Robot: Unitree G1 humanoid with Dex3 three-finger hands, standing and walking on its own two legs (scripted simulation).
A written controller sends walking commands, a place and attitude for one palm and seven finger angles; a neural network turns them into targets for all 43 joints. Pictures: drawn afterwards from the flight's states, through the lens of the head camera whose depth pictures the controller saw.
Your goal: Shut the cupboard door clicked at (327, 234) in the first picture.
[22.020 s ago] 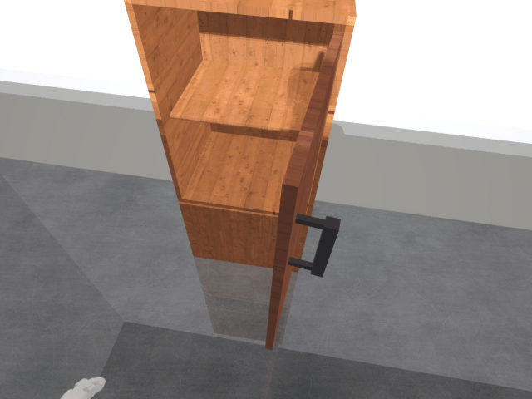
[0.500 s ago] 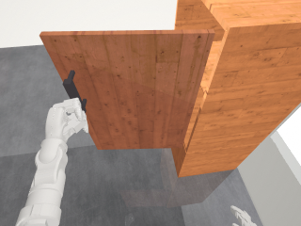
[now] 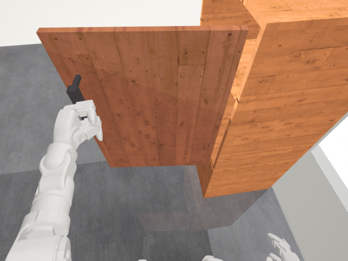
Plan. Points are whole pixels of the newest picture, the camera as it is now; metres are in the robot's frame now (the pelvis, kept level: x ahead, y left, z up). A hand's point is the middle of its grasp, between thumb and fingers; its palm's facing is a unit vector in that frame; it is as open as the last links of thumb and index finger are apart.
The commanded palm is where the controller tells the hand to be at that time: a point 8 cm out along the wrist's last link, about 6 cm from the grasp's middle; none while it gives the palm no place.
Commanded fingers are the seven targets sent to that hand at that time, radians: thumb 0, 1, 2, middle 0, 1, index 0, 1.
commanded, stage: push the door shut along its arc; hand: left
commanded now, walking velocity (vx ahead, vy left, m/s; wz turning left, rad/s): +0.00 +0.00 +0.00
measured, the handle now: (84, 102) +0.47 +0.24 +0.08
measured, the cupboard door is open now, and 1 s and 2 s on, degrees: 83 69 56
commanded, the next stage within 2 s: pull the fist back off the door in 1.62 s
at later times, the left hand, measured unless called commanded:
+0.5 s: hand (95, 111) +0.43 +0.20 +0.09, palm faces -0.12 -0.99 -0.02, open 3.1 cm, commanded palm +0.43 +0.24 +0.08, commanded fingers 0.00 0.90 0.90 -1.30 -1.50 -1.30 -1.50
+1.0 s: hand (116, 93) +0.50 +0.16 +0.09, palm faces -0.30 -0.95 +0.00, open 3.1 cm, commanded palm +0.50 +0.21 +0.08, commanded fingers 0.00 0.90 0.90 -1.30 -1.50 -1.30 -1.50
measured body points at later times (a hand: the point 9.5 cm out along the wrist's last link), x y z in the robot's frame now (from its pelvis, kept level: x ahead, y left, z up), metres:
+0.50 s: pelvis -0.01 +0.01 -0.01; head +0.07 +0.01 +0.44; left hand +0.43 +0.25 +0.09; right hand +0.05 -0.26 -0.12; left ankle -0.01 +0.11 -0.71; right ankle +0.02 -0.10 -0.71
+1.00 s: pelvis -0.01 +0.03 -0.02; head +0.11 +0.04 +0.41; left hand +0.51 +0.21 +0.09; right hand -0.02 -0.25 -0.13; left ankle -0.01 +0.11 -0.71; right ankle +0.02 -0.10 -0.71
